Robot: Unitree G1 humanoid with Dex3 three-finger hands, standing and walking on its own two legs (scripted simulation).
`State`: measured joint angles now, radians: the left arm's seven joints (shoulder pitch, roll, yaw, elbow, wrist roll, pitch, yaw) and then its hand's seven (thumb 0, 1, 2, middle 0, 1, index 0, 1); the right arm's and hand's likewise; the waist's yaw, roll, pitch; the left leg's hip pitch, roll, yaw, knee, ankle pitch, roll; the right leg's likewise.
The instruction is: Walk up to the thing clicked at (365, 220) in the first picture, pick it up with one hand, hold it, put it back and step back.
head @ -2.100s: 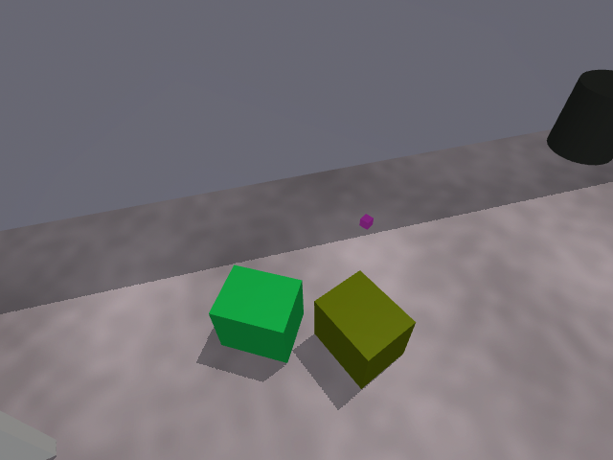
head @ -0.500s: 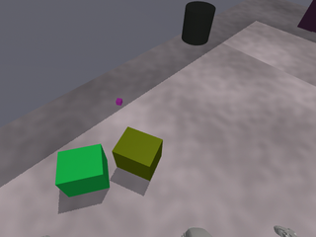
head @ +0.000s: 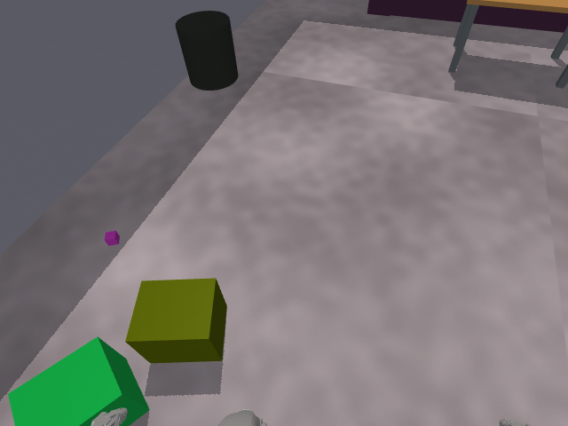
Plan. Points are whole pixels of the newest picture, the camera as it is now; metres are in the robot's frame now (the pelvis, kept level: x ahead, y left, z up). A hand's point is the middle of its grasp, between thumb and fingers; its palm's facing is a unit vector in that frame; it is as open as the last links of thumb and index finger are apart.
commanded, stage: walk up
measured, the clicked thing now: (112, 238) +0.95 +0.80 -0.74
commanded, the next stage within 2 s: stand in 1.78 s
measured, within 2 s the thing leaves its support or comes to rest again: neither
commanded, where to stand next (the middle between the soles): +0.04 -0.01 m, yaw -31 degrees
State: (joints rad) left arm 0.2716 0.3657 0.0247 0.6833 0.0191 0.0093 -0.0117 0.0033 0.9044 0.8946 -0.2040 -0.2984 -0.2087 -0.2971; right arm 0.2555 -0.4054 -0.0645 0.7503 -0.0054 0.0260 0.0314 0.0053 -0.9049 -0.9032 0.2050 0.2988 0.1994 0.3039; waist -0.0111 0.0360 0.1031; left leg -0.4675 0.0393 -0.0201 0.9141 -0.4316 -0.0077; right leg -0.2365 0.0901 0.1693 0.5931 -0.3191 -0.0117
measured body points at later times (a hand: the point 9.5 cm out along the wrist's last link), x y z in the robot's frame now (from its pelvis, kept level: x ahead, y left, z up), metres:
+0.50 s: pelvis +0.00 +0.02 -0.01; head +0.04 +0.01 +0.44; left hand +0.17 +0.32 -0.12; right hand -0.02 -0.32 -0.10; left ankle +0.08 +0.12 -0.73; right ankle -0.04 -0.11 -0.72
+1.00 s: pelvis -0.01 +0.03 -0.01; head +0.03 +0.04 +0.44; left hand +0.22 +0.26 -0.13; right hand -0.09 -0.28 -0.10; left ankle +0.06 +0.13 -0.73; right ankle -0.06 -0.10 -0.69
